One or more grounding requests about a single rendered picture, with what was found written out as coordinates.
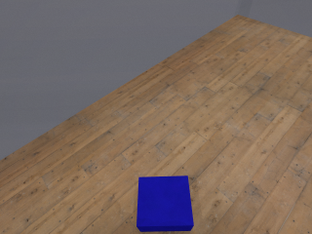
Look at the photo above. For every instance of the carton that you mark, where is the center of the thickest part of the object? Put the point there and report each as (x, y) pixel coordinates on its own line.
(164, 204)

